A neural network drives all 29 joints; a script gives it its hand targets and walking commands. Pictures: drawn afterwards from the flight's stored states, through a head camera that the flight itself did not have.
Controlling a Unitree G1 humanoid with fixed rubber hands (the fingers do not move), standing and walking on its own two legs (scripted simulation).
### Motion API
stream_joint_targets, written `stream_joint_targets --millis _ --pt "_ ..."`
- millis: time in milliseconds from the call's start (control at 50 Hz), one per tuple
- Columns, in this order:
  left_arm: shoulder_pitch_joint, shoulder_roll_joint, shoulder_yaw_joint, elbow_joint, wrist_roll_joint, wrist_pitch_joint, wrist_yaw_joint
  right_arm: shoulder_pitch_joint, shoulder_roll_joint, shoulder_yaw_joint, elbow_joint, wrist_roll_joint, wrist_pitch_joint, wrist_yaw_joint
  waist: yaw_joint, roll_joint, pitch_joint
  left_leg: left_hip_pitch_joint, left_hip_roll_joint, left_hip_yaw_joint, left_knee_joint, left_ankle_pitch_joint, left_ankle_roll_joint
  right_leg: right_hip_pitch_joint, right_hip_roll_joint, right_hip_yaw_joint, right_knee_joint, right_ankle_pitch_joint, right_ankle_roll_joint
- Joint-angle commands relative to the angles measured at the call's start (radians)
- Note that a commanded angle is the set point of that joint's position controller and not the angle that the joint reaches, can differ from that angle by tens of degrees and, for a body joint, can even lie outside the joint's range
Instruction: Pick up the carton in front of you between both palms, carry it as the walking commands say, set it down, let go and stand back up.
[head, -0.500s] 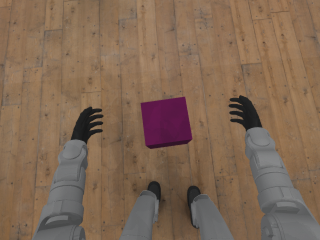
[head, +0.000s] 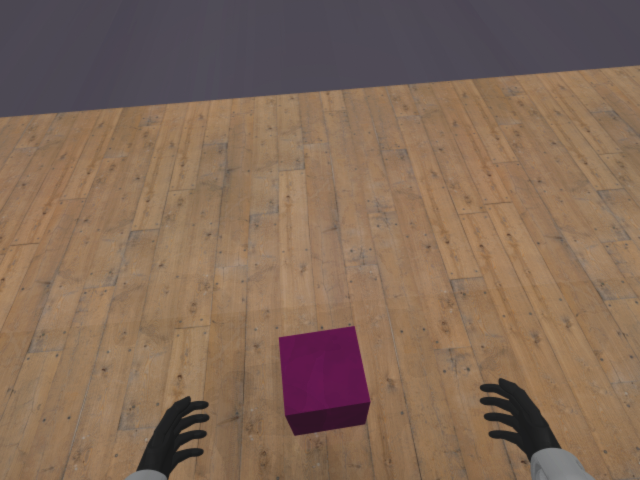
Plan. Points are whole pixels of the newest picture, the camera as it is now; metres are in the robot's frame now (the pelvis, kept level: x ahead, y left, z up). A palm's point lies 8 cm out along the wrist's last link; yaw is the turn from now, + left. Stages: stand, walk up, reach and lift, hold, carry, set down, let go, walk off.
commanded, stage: let go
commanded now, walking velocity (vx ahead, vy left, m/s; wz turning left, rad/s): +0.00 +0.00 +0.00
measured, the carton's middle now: (323, 382) +0.43 +0.04 -0.65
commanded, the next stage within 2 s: stand in 0.42 s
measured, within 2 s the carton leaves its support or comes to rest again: neither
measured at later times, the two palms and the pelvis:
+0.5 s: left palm (138, 460) +0.16 +0.26 -0.07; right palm (547, 465) +0.15 -0.24 -0.08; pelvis +0.00 +0.01 -0.01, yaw +0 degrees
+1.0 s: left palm (111, 475) +0.15 +0.30 -0.10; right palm (578, 479) +0.14 -0.27 -0.09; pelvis +0.02 +0.02 +0.00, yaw -1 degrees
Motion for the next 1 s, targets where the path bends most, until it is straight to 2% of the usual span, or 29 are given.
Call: stream_joint_targets --millis 0,120,300,320,340,400,420,460,480,520,580,660,820,980 --pt "-0.054 0.104 0.030 -0.104 0.009 0.017 -0.001 -0.030 -0.077 -0.007 -0.114 0.006 0.014 0.010 -0.012 -0.040 -0.035 0.160 -0.025 0.057 -0.040 0.107 -0.012 0.000 -0.028 -0.012 -0.112 0.120 0.035" --pt "-0.047 0.102 0.040 -0.109 0.026 0.073 -0.001 -0.030 -0.085 -0.002 -0.135 0.006 0.068 0.023 -0.003 -0.011 0.030 0.198 -0.026 0.056 -0.034 0.099 -0.009 0.022 -0.032 -0.014 -0.113 0.111 0.032" --pt "-0.045 0.096 0.038 -0.118 0.033 0.093 0.003 -0.017 -0.091 -0.013 -0.138 -0.010 0.092 0.023 -0.012 -0.010 0.009 0.222 -0.018 0.042 -0.033 0.183 -0.008 0.095 -0.012 -0.019 -0.080 0.238 0.039" --pt "-0.078 0.132 0.039 -0.177 0.049 0.146 0.028 0.042 -0.094 -0.020 -0.081 0.012 0.060 0.002 -0.023 0.009 -0.047 0.210 -0.046 0.052 0.000 0.173 -0.018 0.134 -0.015 -0.015 -0.044 0.315 0.037" --pt "-0.057 0.122 0.027 -0.160 0.040 0.158 0.039 0.029 -0.097 -0.011 -0.097 0.014 0.053 -0.007 -0.024 -0.018 -0.038 0.199 -0.040 0.046 0.004 0.174 -0.014 0.123 -0.014 -0.015 -0.035 0.338 0.041" --pt "-0.052 0.109 0.015 -0.162 0.028 0.172 0.055 -0.003 -0.103 -0.001 -0.109 0.018 0.050 -0.013 -0.011 -0.020 -0.034 0.168 -0.037 0.045 0.009 0.186 -0.015 0.113 -0.013 -0.017 -0.033 0.324 0.035" --pt "-0.074 0.230 0.049 -0.019 0.033 0.096 0.093 -0.030 -0.203 -0.025 0.040 -0.037 0.027 -0.047 0.009 -0.114 0.001 0.035 0.054 0.003 0.025 0.136 -0.020 -0.004 -0.059 0.006 -0.031 0.128 0.047" --pt "-0.066 0.212 0.042 0.005 0.043 0.039 0.100 -0.018 -0.217 -0.027 0.064 -0.045 0.002 -0.062 -0.008 -0.053 -0.011 0.028 0.059 -0.018 0.012 0.041 -0.009 -0.021 -0.070 0.051 -0.049 -0.013 0.034" --pt "-0.073 0.207 0.040 0.022 0.045 0.024 0.098 -0.022 -0.216 -0.024 0.082 -0.046 -0.008 -0.062 -0.010 -0.029 -0.010 0.018 0.063 -0.027 0.001 0.009 -0.007 -0.024 -0.070 0.057 -0.051 -0.031 0.030" --pt "-0.075 0.204 0.039 0.054 0.042 0.001 0.091 -0.042 -0.216 -0.020 0.110 -0.038 -0.023 -0.061 -0.005 0.003 -0.044 0.013 0.075 -0.040 -0.005 0.034 0.001 0.008 -0.068 0.052 -0.028 0.030 0.027" --pt "-0.072 0.218 0.037 0.101 0.039 -0.015 0.089 -0.054 -0.225 -0.019 0.147 -0.033 -0.035 -0.060 -0.006 0.003 -0.088 0.040 0.083 -0.041 0.010 0.157 0.004 0.041 -0.077 0.056 -0.014 0.152 0.027" --pt "-0.070 0.240 0.034 0.153 0.038 -0.027 0.097 -0.048 -0.247 -0.021 0.193 -0.032 -0.042 -0.067 -0.013 0.020 -0.111 0.079 0.094 -0.047 0.016 0.262 0.006 0.058 -0.084 0.060 -0.006 0.237 0.024" --pt "-0.065 0.267 0.022 0.234 0.037 -0.037 0.104 -0.050 -0.282 -0.017 0.259 -0.027 -0.047 -0.073 -0.016 0.015 -0.107 0.114 0.106 -0.056 0.009 0.339 0.013 0.072 -0.096 0.063 -0.011 0.289 0.021" --pt "-0.073 0.277 0.013 0.287 0.034 -0.042 0.107 -0.063 -0.293 -0.008 0.308 -0.023 -0.051 -0.075 -0.015 0.001 -0.098 0.132 0.109 -0.058 -0.010 0.351 0.014 0.082 -0.107 0.066 -0.030 0.300 0.019"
